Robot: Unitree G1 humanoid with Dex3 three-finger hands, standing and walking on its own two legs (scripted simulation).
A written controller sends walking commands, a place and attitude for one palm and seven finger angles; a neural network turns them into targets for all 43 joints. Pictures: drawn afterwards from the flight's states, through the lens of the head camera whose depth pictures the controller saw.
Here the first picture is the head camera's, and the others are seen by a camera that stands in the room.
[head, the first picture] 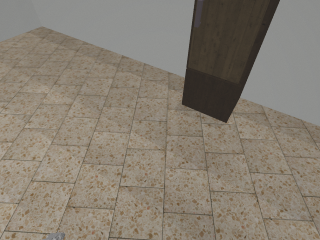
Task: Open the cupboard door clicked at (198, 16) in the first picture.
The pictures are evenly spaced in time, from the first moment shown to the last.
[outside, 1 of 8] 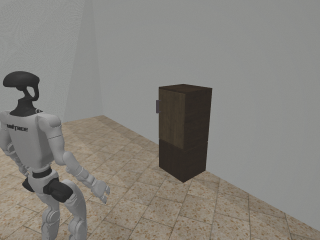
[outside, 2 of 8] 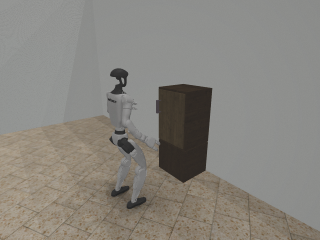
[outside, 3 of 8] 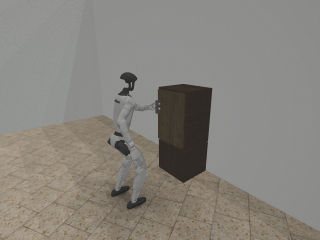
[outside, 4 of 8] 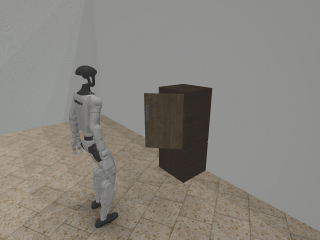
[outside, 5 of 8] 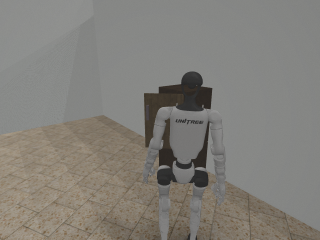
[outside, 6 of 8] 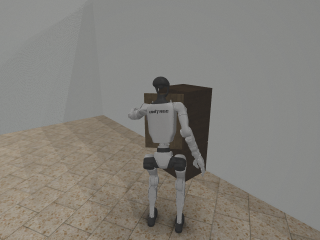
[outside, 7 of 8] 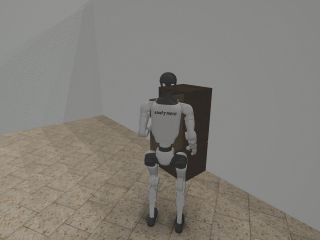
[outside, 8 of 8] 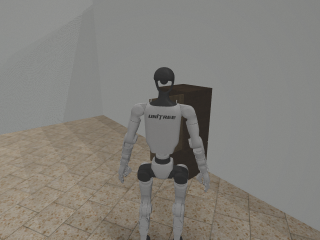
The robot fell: no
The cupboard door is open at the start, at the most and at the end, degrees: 0 88 88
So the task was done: yes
